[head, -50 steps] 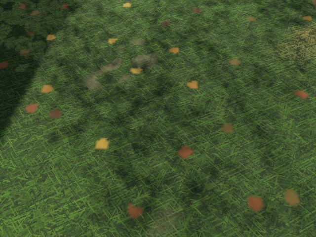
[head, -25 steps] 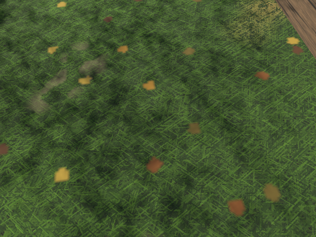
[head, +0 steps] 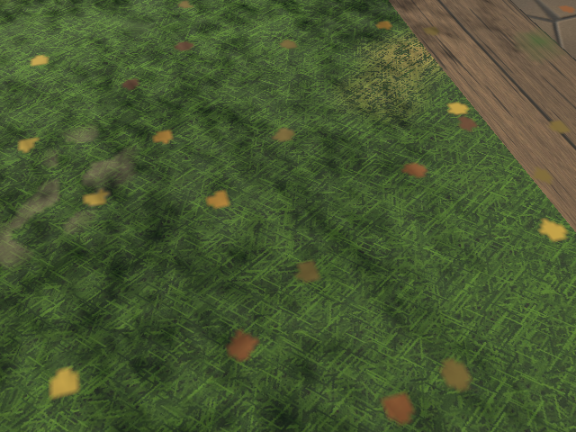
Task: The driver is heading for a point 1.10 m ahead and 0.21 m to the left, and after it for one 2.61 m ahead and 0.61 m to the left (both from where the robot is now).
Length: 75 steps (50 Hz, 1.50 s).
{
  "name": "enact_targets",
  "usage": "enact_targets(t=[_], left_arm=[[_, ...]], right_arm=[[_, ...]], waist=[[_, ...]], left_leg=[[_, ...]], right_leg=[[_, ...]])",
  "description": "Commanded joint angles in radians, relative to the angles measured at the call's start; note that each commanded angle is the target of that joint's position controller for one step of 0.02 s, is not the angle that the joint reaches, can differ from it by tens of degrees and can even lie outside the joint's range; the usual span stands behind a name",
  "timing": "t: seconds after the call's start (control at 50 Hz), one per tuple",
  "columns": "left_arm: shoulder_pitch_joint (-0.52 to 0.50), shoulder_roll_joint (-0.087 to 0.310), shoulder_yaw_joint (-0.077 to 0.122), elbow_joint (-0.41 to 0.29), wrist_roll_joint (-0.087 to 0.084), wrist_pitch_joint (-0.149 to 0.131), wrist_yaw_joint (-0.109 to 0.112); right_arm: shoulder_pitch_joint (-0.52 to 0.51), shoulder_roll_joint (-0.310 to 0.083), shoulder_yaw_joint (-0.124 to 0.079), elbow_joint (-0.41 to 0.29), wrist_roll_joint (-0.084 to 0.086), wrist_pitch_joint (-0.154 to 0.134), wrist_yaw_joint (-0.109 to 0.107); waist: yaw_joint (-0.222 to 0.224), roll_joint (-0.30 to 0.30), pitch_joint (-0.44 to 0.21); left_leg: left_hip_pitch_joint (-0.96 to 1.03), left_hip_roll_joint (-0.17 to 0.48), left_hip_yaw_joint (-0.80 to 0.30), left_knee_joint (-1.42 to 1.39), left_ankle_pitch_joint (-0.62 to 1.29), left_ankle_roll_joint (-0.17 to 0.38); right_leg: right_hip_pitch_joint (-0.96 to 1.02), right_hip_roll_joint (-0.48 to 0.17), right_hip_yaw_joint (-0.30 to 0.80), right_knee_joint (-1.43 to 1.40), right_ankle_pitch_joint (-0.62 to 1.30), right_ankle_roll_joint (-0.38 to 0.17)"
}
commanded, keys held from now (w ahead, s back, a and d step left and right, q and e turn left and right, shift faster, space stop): w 0.64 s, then w+q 0.36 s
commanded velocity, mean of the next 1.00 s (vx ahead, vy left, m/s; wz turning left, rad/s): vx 0.39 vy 0.00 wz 0.09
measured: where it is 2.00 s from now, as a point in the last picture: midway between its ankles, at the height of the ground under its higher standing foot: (226, 264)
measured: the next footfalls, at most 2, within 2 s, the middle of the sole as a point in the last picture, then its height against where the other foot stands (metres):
right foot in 0.66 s outside the picture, level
left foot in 1.22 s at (243, 366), level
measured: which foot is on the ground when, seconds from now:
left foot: down 0.00-0.66, up 0.68-1.00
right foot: down 0.00-0.22, up 0.24-0.64, down 0.66-1.00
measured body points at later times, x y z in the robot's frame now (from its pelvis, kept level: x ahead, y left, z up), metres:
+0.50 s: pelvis +0.12 +0.00 +0.01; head +0.15 +0.02 +0.46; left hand +0.33 +0.24 -0.08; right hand +0.09 -0.27 -0.11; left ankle +0.02 +0.11 -0.74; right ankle +0.25 -0.16 -0.69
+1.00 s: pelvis +0.38 -0.06 +0.01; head +0.40 -0.05 +0.46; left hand +0.39 +0.22 -0.11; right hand +0.57 -0.30 -0.10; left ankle +0.52 +0.14 -0.67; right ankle +0.34 -0.15 -0.74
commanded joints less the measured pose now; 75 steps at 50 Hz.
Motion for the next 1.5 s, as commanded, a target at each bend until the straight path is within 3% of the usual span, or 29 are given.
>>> enact_targets(t=[0.02,0.08,0.16,0.2,0.22,0.24,0.26,0.3,0.36,0.46,0.58,0.64,0.66,0.68,0.7,0.72,0.76,0.82,0.92,1.1,1.16,1.2,1.22,1.24,1.26,1.28,1.32,1.4,1.5], left_arm=[[0.02,0.104,0.03,-0.051,0.013,-0.016,-0.008],[0.08,0.168,0.043,-0.034,0.003,-0.035,-0.005],[0.052,0.154,0.035,-0.03,-0.02,-0.064,0.002],[-0.02,0.113,0.024,-0.055,-0.021,-0.069,0.0],[-0.052,0.049,0.006,-0.086,-0.016,-0.079,0.0],[-0.069,0.062,0.011,-0.135,-0.034,-0.096,0.009],[-0.063,0.122,0.029,-0.131,-0.051,-0.109,0.011],[-0.018,0.113,0.03,-0.091,-0.042,-0.128,-0.006],[-0.046,0.084,0.029,-0.085,-0.02,-0.135,-0.029],[-0.175,0.021,0.0,-0.125,-0.024,-0.136,-0.052],[-0.24,0.081,0.012,-0.157,-0.034,-0.142,-0.073],[0.017,0.162,0.056,-0.083,-0.024,-0.137,-0.057],[0.201,0.214,0.074,-0.049,-0.016,-0.131,-0.043],[0.247,0.306,0.084,-0.037,0.004,-0.13,-0.045],[0.235,0.207,0.061,-0.04,-0.002,-0.135,-0.047],[0.167,0.162,0.045,-0.034,-0.008,-0.139,-0.045],[0.06,0.117,0.032,-0.027,0.0,-0.146,-0.048],[0.01,0.084,0.03,-0.001,0.006,-0.175,-0.05],[0.032,0.116,0.042,0.055,0.012,-0.184,-0.036],[0.144,0.179,0.057,0.127,-0.014,-0.131,-0.017],[0.121,0.22,0.066,0.121,-0.02,-0.105,-0.006],[0.092,0.238,0.067,0.11,-0.025,-0.09,0.004],[0.09,0.218,0.056,0.094,-0.018,-0.096,0.009],[0.187,0.057,0.007,0.041,0.018,-0.124,-0.01],[0.107,0.115,0.008,0.026,-0.012,-0.169,-0.026],[-0.002,0.167,0.023,-0.01,-0.049,-0.191,-0.036],[-0.021,0.157,0.02,-0.009,-0.018,-0.203,-0.026],[0.02,0.14,0.024,-0.004,0.012,-0.158,-0.025],[-0.17,0.085,-0.002,-0.053,0.011,-0.153,-0.029]], right_arm=[[0.002,-0.126,-0.024,-0.031,-0.011,-0.028,0.007],[-0.041,-0.116,-0.032,-0.052,0.015,-0.024,-0.003],[0.014,-0.099,-0.038,-0.042,0.041,-0.073,0.02],[0.159,-0.122,-0.053,0.03,0.031,-0.084,0.029],[0.254,-0.193,-0.071,0.054,0.025,-0.088,0.028],[0.323,-0.294,-0.095,0.06,0.014,-0.093,0.04],[0.289,-0.241,-0.076,0.047,0.002,-0.099,0.039],[0.219,-0.184,-0.059,0.021,0.01,-0.098,0.025],[0.202,-0.152,-0.043,0.017,0.009,-0.084,0.016],[0.241,-0.196,-0.046,0.032,0.017,-0.065,0.0],[0.267,-0.232,-0.059,0.057,0.036,-0.054,0.0],[0.244,-0.239,-0.062,0.052,0.03,-0.042,-0.004],[0.245,-0.191,-0.042,0.029,0.011,-0.042,-0.005],[0.369,-0.044,-0.001,0.003,0.014,-0.059,-0.003],[0.319,-0.155,-0.025,0.015,0.044,-0.077,0.003],[0.218,-0.211,-0.046,-0.015,0.068,-0.083,0.006],[0.147,-0.188,-0.047,-0.025,0.044,-0.081,0.0],[0.202,-0.134,-0.048,0.0,0.043,-0.041,0.0],[0.097,-0.116,-0.051,-0.044,0.033,-0.025,0.0],[-0.176,-0.079,-0.027,-0.18,0.031,-0.041,0.061],[-0.133,-0.118,-0.047,-0.209,0.033,-0.035,0.073],[0.093,-0.197,-0.093,-0.167,0.037,-0.028,0.062],[0.263,-0.268,-0.127,-0.128,0.036,-0.018,0.041],[0.253,-0.376,-0.144,-0.128,0.04,-0.019,0.029],[0.281,-0.308,-0.122,-0.161,0.028,-0.036,0.032],[0.251,-0.249,-0.105,-0.152,0.018,-0.047,0.034],[0.119,-0.194,-0.088,-0.169,0.025,-0.055,0.033],[0.066,-0.184,-0.082,-0.188,0.019,-0.06,0.017],[0.131,-0.222,-0.092,-0.16,0.028,-0.046,-0.01]], waist=[[0.012,-0.081,-0.112],[0.042,-0.195,0.052],[-0.009,-0.224,0.108],[-0.078,-0.134,0.06],[-0.098,0.049,0.031],[-0.111,0.292,0.026],[-0.092,0.216,0.064],[-0.049,0.115,0.067],[-0.041,0.104,0.05],[-0.077,0.098,0.052],[-0.055,0.109,0.089],[0.099,0.094,-0.09],[0.175,0.013,-0.233],[0.096,-0.292,-0.381],[0.133,-0.23,-0.356],[0.122,-0.17,-0.189],[0.06,-0.072,-0.072],[0.001,-0.083,-0.047],[0.009,-0.043,0.031],[0.107,-0.013,0.095],[0.051,-0.07,0.017],[-0.084,-0.084,-0.117],[-0.166,-0.019,-0.206],[-0.041,0.256,-0.279],[-0.099,0.159,-0.431],[-0.12,0.104,-0.296],[-0.025,-0.013,-0.125],[0.043,0.015,-0.068],[-0.025,0.065,-0.024]], left_leg=[[0.04,-0.011,0.024,-0.026,-0.046,-0.005],[-0.138,-0.057,0.092,0.155,-0.202,0.012],[-0.083,-0.006,0.05,0.106,-0.187,0.103],[0.183,-0.005,0.015,-0.032,-0.058,0.116],[0.283,0.136,-0.222,-0.164,-0.217,0.167],[0.343,0.344,-0.638,-0.343,-0.358,0.306],[0.336,0.398,-0.727,-0.369,-0.368,0.349],[0.351,0.32,-0.526,-0.348,-0.3,0.284],[0.305,0.225,-0.297,-0.382,-0.025,0.221],[0.229,0.17,-0.1,-0.392,0.204,0.206],[0.265,0.252,-0.097,-0.361,0.277,0.186],[0.244,0.188,-0.01,-0.025,0.709,0.134],[0.031,0.141,0.005,0.273,0.489,0.099],[-0.312,-0.054,0.004,0.645,-0.22,0.036],[-0.421,-0.033,-0.13,0.781,-0.287,0.043],[-0.488,0.015,-0.113,0.802,-0.206,0.054],[-0.418,0.093,-0.088,0.711,-0.053,0.051],[-0.309,0.126,-0.094,0.658,0.022,0.035],[-0.434,0.113,-0.125,0.482,0.212,0.01],[-0.484,0.083,0.041,0.114,0.277,0.059],[-0.342,-0.001,0.126,0.101,0.127,0.111],[-0.024,-0.081,0.149,0.055,0.106,0.171],[0.288,-0.029,0.018,0.011,0.133,0.221],[0.641,0.241,-0.535,-0.039,0.008,0.4],[0.722,0.329,-0.837,-0.195,-0.087,0.467],[0.641,0.299,-0.685,-0.227,-0.026,0.404],[0.343,0.214,-0.459,-0.237,0.177,0.339],[0.1,0.152,-0.318,-0.301,0.393,0.335],[-0.011,0.054,-0.206,-0.286,0.292,0.254]], right_leg=[[0.035,-0.066,0.072,-0.072,-0.049,-0.092],[-0.062,-0.173,0.268,-0.226,-0.489,-0.17],[-0.123,-0.233,0.331,-0.243,-0.421,-0.199],[-0.244,-0.132,0.192,-0.104,-0.276,-0.13],[-0.363,-0.024,0.04,0.154,-0.202,-0.061],[-0.526,0.05,-0.035,0.423,-0.264,-0.025],[-0.627,0.006,0.045,0.597,-0.314,-0.036],[-0.677,-0.063,0.036,0.666,-0.138,-0.07],[-0.602,-0.103,-0.011,0.553,0.037,-0.058],[-0.453,-0.063,-0.086,0.219,0.22,-0.009],[-0.351,-0.042,-0.076,0.07,0.24,-0.061],[0.026,0.024,-0.13,0.033,0.205,-0.133],[0.34,-0.13,0.041,0.062,0.15,-0.186],[0.608,-0.393,0.55,-0.08,-0.135,-0.328],[0.548,-0.404,0.696,-0.211,-0.297,-0.32],[0.424,-0.378,0.53,-0.218,-0.255,-0.273],[0.193,-0.295,0.289,-0.255,-0.005,-0.232],[0.059,-0.247,0.111,-0.334,0.153,-0.225],[0.066,-0.237,-0.058,-0.381,0.279,-0.222],[0.303,-0.279,-0.232,-0.311,0.458,-0.181],[0.357,-0.285,-0.273,-0.14,0.91,-0.15],[0.278,-0.253,-0.301,0.181,1.059,-0.115],[0.055,-0.213,-0.3,0.462,0.818,-0.073],[-0.426,-0.007,-0.24,0.832,-0.196,-0.005],[-0.549,0.043,0.015,0.968,-0.323,-0.014],[-0.629,-0.013,0.046,0.946,-0.228,-0.038],[-0.547,-0.089,0.03,0.758,-0.094,-0.044],[-0.412,-0.113,0.006,0.593,-0.017,0.014],[-0.336,-0.045,-0.027,0.205,0.309,0.051]])
Over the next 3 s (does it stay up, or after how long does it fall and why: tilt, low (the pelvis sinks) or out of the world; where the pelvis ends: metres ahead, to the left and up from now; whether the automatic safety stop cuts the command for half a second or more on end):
stays up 1.13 0.24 0.00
